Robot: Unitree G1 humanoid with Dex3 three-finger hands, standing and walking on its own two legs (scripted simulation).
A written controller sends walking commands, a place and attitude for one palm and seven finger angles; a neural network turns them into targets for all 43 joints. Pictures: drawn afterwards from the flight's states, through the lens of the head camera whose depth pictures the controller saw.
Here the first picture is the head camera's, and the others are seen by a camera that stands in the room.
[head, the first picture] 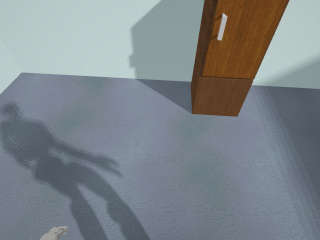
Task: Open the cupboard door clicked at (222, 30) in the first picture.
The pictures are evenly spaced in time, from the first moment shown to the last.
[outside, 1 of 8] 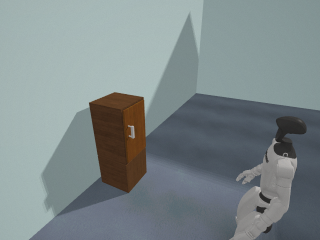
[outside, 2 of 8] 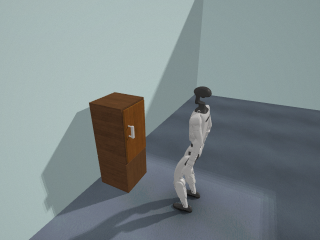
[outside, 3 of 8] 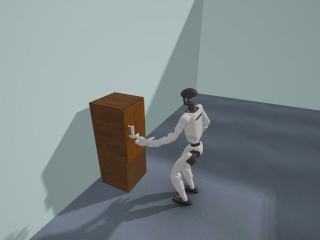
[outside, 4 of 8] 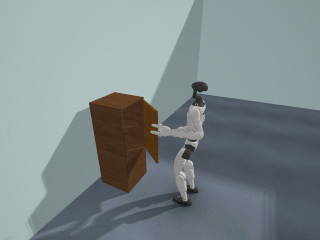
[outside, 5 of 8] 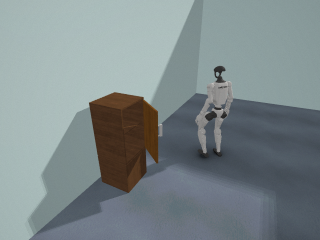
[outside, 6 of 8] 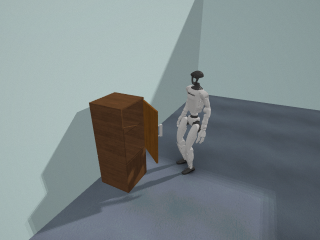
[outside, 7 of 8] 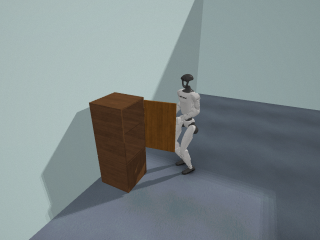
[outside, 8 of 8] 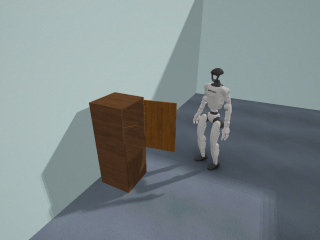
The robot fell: no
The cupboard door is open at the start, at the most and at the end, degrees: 0 100 100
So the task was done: yes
